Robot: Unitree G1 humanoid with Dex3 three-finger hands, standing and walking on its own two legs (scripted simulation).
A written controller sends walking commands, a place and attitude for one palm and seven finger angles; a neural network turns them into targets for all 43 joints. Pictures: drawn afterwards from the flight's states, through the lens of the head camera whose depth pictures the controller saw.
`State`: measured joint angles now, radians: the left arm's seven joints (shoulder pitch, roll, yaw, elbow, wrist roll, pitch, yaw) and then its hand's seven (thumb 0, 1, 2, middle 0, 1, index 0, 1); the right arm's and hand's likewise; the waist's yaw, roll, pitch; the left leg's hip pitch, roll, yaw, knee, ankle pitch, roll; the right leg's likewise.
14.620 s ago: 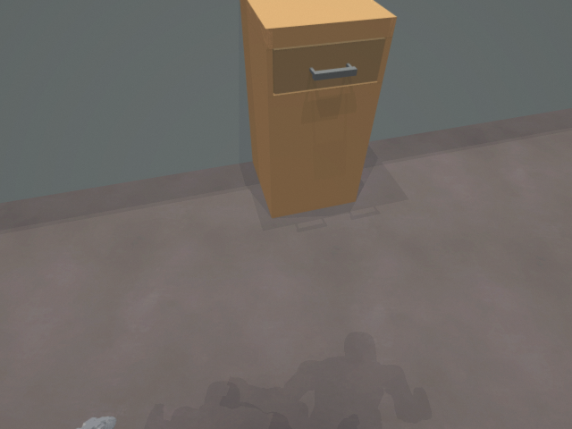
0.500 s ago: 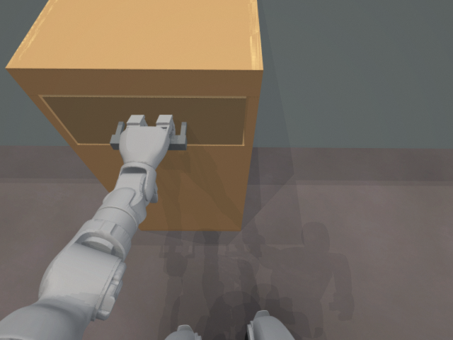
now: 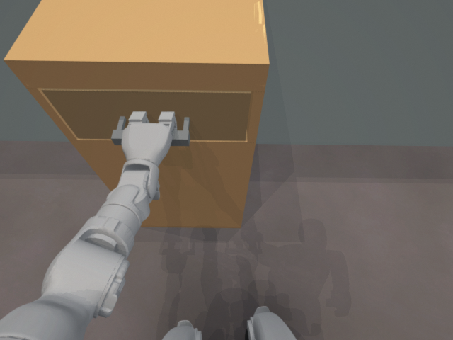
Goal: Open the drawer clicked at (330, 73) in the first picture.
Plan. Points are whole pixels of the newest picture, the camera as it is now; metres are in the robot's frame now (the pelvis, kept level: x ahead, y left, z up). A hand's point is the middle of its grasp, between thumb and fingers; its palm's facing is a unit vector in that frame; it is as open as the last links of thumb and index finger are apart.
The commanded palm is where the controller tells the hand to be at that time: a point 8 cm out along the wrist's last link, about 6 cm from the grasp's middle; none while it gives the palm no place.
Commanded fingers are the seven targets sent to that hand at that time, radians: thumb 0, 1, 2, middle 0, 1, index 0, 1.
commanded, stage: lower the fingers behind the handle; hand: left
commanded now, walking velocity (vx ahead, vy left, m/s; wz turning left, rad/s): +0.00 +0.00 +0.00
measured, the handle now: (153, 129) +0.52 +0.12 +0.01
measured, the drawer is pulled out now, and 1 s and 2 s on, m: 0.00 0.00 0.11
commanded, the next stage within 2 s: close the thumb around the handle in 0.02 s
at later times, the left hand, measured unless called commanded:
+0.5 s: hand (155, 155) +0.47 +0.12 -0.01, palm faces -0.04 -0.03 -1.00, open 9.8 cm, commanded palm +0.45 +0.12 +0.04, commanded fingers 0.00 0.62 0.78 -0.38 -1.32 -0.38 -1.32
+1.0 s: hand (155, 156) +0.47 +0.12 -0.01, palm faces -0.03 -0.02 -1.00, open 5.5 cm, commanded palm +0.43 +0.12 +0.04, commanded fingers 0.00 0.90 0.90 -0.40 -1.35 -0.40 -1.35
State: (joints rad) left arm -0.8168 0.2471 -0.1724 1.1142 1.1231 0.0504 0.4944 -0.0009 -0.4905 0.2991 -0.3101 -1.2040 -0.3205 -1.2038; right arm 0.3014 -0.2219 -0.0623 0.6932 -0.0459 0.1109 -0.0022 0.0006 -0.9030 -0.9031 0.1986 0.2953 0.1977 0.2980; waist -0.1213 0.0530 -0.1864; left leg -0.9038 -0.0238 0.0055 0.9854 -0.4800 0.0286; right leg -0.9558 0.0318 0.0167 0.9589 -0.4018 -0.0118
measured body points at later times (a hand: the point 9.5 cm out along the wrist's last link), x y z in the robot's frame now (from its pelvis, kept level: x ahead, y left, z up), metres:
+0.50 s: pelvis +0.01 +0.00 +0.00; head +0.11 -0.01 +0.44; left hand +0.47 +0.12 +0.04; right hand +0.04 -0.27 -0.14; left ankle -0.02 +0.10 -0.67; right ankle +0.02 -0.11 -0.67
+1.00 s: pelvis +0.01 +0.00 +0.00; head +0.11 -0.02 +0.44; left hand +0.47 +0.12 +0.04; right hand +0.04 -0.27 -0.14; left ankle -0.02 +0.10 -0.67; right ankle +0.02 -0.11 -0.67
